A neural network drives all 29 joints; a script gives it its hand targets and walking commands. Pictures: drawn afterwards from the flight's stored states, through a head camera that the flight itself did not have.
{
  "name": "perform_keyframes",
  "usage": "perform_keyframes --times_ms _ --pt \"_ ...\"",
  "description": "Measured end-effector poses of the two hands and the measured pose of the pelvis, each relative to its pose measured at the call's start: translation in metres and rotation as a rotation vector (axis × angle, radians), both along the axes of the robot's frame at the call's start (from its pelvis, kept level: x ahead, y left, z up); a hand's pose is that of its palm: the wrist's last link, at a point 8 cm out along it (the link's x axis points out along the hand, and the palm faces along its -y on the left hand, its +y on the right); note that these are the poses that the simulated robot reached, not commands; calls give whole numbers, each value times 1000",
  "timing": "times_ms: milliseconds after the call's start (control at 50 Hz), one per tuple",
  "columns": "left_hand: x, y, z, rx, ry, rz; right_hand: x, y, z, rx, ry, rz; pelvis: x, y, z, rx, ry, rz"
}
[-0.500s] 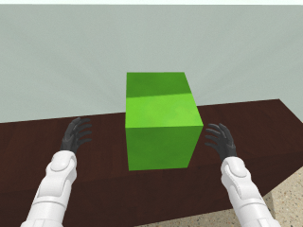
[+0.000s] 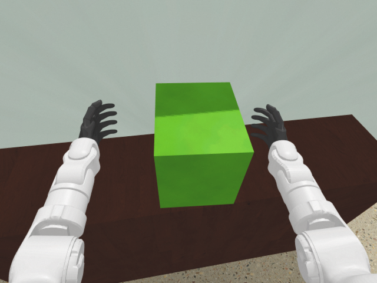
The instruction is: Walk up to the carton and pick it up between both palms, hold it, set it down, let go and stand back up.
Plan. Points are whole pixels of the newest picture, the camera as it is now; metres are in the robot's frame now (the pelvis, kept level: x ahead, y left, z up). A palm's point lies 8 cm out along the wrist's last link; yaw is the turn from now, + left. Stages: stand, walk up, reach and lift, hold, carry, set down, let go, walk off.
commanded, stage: reach and lift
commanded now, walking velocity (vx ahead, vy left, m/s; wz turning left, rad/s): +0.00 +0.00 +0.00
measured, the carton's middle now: (195, 144) +0.46 -0.01 +0.00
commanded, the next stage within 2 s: none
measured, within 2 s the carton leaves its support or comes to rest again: neither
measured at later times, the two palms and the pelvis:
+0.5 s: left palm (90, 106) +0.43 +0.22 +0.15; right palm (279, 109) +0.44 -0.19 +0.15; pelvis -0.01 +0.00 +0.00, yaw +1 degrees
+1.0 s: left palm (106, 139) +0.43 +0.21 +0.05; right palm (263, 141) +0.44 -0.18 +0.04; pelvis -0.02 +0.00 -0.02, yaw +1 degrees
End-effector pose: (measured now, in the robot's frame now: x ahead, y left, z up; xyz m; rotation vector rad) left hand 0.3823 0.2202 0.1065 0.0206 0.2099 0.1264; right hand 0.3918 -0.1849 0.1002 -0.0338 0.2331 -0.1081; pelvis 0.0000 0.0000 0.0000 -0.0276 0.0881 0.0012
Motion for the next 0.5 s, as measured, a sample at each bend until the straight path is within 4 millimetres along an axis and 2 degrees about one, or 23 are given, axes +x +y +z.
perform_keyframes --times_ms 500 --pt "47 1 46 21 -3 26 47 -4 49 2 12 2 -6 -2 -5 6 131 14"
